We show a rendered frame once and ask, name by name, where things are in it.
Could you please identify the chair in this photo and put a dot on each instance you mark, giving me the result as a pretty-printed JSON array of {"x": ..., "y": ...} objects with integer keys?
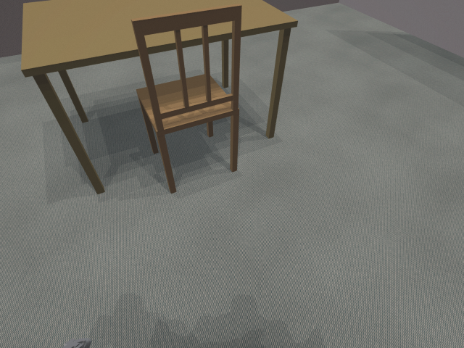
[{"x": 185, "y": 103}]

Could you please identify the table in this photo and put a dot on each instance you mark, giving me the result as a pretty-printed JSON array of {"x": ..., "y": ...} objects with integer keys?
[{"x": 58, "y": 35}]

